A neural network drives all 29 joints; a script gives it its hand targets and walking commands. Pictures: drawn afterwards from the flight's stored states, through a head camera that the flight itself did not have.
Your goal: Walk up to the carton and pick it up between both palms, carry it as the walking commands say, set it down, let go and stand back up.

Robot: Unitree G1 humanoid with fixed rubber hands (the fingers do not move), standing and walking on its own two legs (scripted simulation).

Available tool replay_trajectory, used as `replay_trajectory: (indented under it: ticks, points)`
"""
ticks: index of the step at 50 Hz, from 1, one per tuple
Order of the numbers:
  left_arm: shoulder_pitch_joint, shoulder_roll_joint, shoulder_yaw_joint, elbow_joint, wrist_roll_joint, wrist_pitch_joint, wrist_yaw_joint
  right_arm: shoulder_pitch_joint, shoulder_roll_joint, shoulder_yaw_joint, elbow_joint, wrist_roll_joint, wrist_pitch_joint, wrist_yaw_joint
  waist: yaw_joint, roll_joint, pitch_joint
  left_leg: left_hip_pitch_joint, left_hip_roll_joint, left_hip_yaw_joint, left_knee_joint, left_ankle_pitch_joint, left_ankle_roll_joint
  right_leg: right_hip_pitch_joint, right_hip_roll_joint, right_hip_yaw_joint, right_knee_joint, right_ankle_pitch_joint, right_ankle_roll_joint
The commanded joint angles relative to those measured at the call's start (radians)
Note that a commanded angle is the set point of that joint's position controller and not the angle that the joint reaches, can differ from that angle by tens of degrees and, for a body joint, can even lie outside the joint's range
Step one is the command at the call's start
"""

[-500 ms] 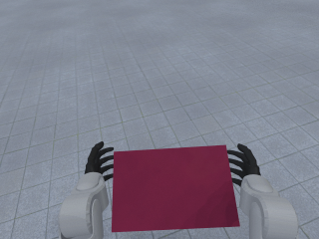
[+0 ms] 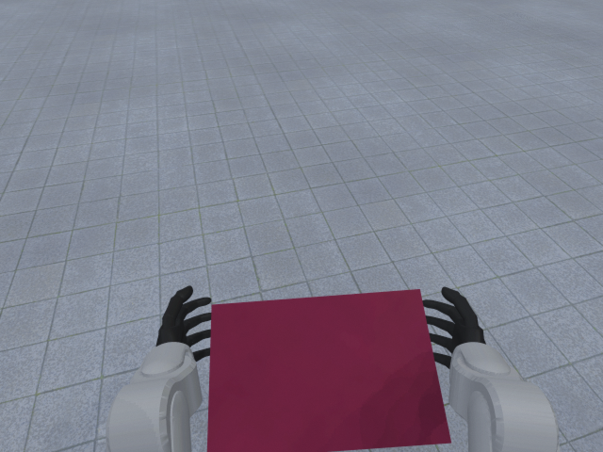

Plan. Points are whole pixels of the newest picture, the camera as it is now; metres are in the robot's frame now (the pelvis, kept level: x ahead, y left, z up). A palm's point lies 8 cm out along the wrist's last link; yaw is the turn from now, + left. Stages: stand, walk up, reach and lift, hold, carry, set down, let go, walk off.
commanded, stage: carry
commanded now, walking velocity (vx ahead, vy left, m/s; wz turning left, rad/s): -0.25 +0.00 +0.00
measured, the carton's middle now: (320, 371) +0.26 +0.01 -0.01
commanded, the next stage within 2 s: none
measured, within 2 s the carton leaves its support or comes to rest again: neither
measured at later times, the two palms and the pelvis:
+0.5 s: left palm out of the picture +0.05 +0.12 +0.09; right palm out of the picture +0.03 -0.20 +0.09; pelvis -0.21 -0.03 +0.00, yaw -1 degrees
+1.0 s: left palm out of the picture -0.16 +0.11 +0.09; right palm out of the picture -0.18 -0.21 +0.07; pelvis -0.42 -0.04 -0.01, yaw -2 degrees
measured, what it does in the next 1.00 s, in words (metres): walks backwards: right foot, then left foot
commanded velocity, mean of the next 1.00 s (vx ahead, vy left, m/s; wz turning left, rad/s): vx -0.30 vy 0.00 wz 0.00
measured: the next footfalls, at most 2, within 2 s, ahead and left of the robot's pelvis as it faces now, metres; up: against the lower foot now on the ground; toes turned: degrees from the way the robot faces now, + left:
right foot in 0.22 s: -0.10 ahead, -0.13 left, +0.00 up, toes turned -7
left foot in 0.58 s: -0.23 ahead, +0.10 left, +0.00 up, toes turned +2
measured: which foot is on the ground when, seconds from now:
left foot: down 0.00-0.22, up 0.24-0.56, down 0.58-0.94, up 0.96-1.00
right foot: up 0.00-0.20, down 0.22-0.60, up 0.62-0.92, down 0.94-1.00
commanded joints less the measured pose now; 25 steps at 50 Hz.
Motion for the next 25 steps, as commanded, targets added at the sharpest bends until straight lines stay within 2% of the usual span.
replay_trajectory:
  ticks: [1,4,7,9,10,11,12,13,14,15,16,18,21,23,25]
  points:
    - [-0.491,-0.963,-0.767,-0.105,-0.437,-0.016,-0.284,-0.477,0.909,0.629,-0.165,0.385,-0.048,0.256,-0.026,0.168,-0.227,0.117,0.238,-0.125,-0.132,0.457,0.118,0.009,-0.009,0.021,0.152,-0.039,0.021]
    - [-0.445,-0.940,-0.764,-0.097,-0.433,-0.010,-0.271,-0.442,0.880,0.625,-0.171,0.385,-0.042,0.250,-0.035,0.215,-0.266,0.183,0.252,-0.186,-0.132,0.483,0.134,0.061,0.009,-0.031,-0.056,-0.089,0.027]
    - [-0.386,-0.919,-0.738,-0.062,-0.414,0.001,-0.266,-0.406,0.862,0.630,-0.161,0.375,-0.030,0.246,-0.038,0.252,-0.314,0.211,0.272,-0.232,-0.145,0.496,0.140,0.177,0.034,-0.065,-0.289,-0.101,0.007]
    - [-0.357,-0.916,-0.716,-0.040,-0.402,0.004,-0.269,-0.405,0.859,0.642,-0.156,0.372,-0.023,0.244,-0.025,0.234,-0.338,0.199,0.252,-0.215,-0.106,0.467,0.113,0.286,0.028,-0.083,-0.539,0.016,-0.005]
    - [-0.353,-0.912,-0.704,-0.031,-0.396,0.004,-0.272,-0.404,0.857,0.646,-0.148,0.371,-0.021,0.242,-0.018,0.199,-0.332,0.131,0.227,-0.196,-0.083,0.402,0.079,0.376,-0.013,-0.061,-0.675,0.116,-0.010]
    - [-0.355,-0.905,-0.690,-0.031,-0.391,0.003,-0.275,-0.409,0.859,0.651,-0.144,0.371,-0.021,0.239,-0.016,0.109,-0.324,0.020,0.180,-0.168,-0.023,0.274,0.038,0.477,-0.096,0.043,-0.747,0.153,-0.018]
    - [-0.347,-0.893,-0.683,-0.025,-0.388,0.001,-0.279,-0.408,0.864,0.660,-0.158,0.370,-0.015,0.237,-0.017,-0.157,-0.318,-0.172,0.090,-0.079,0.076,0.029,-0.009,0.561,-0.296,0.256,-0.740,0.421,-0.073]
    - [-0.353,-0.913,-0.681,-0.039,-0.385,-0.006,-0.282,-0.484,0.877,0.696,-0.208,0.387,-0.014,0.240,-0.009,-0.377,-0.251,-0.279,0.013,0.041,0.291,-0.295,-0.031,0.439,-0.451,0.333,-0.714,0.704,-0.192]
    - [-0.388,-0.940,-0.683,-0.077,-0.393,-0.011,-0.289,-0.494,0.936,0.709,-0.191,0.408,-0.021,0.241,-0.010,-0.247,-0.224,-0.264,-0.004,-0.015,0.509,-0.345,-0.023,0.386,-0.411,0.276,-0.689,0.812,-0.215]
    - [-0.386,-0.942,-0.674,-0.078,-0.385,-0.016,-0.291,-0.518,0.947,0.722,-0.187,0.427,-0.025,0.242,-0.010,-0.143,-0.213,-0.264,-0.015,-0.057,0.614,-0.301,-0.019,0.358,-0.367,0.223,-0.692,0.689,-0.202]
    - [-0.399,-0.949,-0.677,-0.092,-0.386,-0.023,-0.291,-0.542,0.956,0.734,-0.195,0.442,-0.029,0.245,-0.013,-0.104,-0.200,-0.273,-0.014,-0.068,0.676,-0.236,-0.023,0.338,-0.317,0.162,-0.692,0.567,-0.185]
    - [-0.396,-0.953,-0.674,-0.092,-0.382,-0.037,-0.290,-0.552,0.955,0.749,-0.192,0.457,-0.039,0.249,-0.009,-0.106,-0.197,-0.295,-0.028,-0.075,0.688,-0.177,-0.050,0.385,-0.257,0.108,-0.666,0.503,-0.161]
    - [-0.375,-0.933,-0.664,-0.097,-0.379,-0.043,-0.283,-0.529,0.937,0.746,-0.193,0.459,-0.039,0.245,-0.008,-0.135,-0.235,-0.263,-0.026,-0.040,0.521,-0.209,-0.071,0.460,-0.256,0.162,-0.690,0.404,-0.157]
    - [-0.355,-0.910,-0.667,-0.098,-0.375,-0.038,-0.276,-0.500,0.922,0.736,-0.186,0.453,-0.032,0.241,-0.006,-0.162,-0.255,-0.218,-0.020,-0.020,0.357,-0.232,-0.057,0.496,-0.266,0.198,-0.705,0.399,-0.168]
    - [-0.338,-0.889,-0.675,-0.099,-0.375,-0.032,-0.272,-0.469,0.908,0.719,-0.173,0.445,-0.025,0.240,-0.002,-0.179,-0.289,-0.143,-0.029,-0.003,0.193,-0.232,-0.034,0.522,-0.271,0.222,-0.705,0.467,-0.174]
